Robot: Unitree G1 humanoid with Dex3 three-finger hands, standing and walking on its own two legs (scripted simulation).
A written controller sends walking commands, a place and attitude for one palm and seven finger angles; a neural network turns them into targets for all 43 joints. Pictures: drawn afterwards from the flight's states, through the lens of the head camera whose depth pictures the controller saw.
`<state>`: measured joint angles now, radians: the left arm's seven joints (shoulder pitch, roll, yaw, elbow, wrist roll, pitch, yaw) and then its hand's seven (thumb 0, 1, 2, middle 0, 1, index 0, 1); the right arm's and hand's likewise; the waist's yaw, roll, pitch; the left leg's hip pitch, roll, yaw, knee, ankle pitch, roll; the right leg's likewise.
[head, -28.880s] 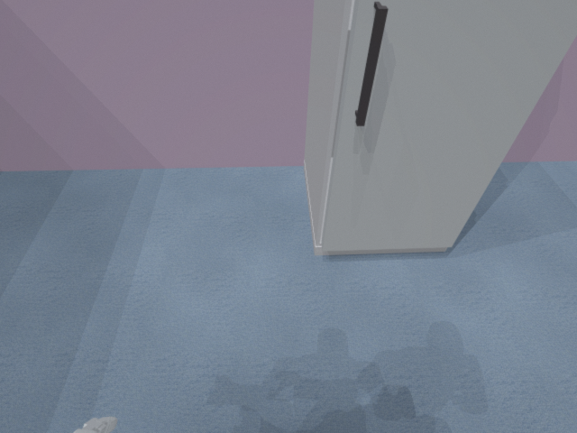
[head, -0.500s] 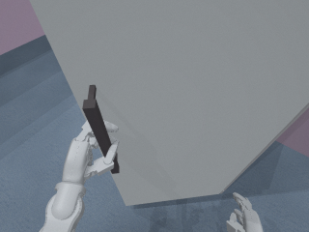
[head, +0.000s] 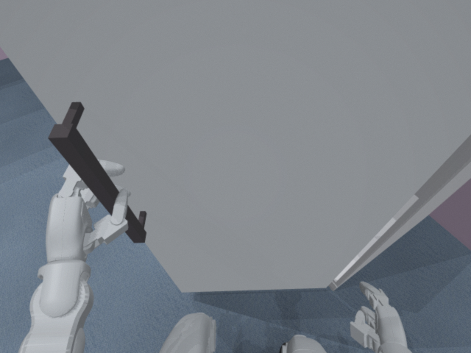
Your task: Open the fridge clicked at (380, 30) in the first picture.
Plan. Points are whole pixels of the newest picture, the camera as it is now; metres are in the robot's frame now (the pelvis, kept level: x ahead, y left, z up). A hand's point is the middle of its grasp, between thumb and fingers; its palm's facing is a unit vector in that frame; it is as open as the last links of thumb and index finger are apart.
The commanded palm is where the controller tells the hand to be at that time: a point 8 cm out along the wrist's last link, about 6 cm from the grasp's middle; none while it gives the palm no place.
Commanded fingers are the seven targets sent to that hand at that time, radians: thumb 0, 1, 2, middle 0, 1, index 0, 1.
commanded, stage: walk backward, drawing the door open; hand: left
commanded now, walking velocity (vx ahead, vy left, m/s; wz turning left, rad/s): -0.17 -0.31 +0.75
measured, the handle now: (114, 187) +0.33 +0.19 +0.11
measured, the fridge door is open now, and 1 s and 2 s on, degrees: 58 77 70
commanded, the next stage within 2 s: stop walking and hold the door back in 0.42 s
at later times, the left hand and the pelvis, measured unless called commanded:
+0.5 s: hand (135, 317) +0.15 +0.12 +0.12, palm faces +0.58 -0.77 -0.28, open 6.3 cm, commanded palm +0.10 +0.14 +0.12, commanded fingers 0.00 0.90 0.90 -0.45 -1.40 -0.45 -1.40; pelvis -0.02 -0.18 +0.01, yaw +18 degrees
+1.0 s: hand (140, 331) +0.14 +0.11 +0.13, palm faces +0.64 -0.75 -0.18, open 5.7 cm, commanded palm +0.11 +0.15 +0.11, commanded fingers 0.00 0.90 0.90 -0.45 -1.40 -0.45 -1.40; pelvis -0.13 -0.24 +0.01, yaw +29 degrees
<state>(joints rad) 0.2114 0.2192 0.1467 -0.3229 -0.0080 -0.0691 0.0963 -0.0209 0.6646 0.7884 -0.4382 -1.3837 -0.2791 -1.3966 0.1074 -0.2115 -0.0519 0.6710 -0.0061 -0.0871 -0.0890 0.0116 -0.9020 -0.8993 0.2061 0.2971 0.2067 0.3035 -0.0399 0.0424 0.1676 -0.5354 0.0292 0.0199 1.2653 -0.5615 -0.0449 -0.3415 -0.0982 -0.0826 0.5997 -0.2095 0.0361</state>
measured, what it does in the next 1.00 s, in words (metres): steps to the right, turning left: left foot, then right foot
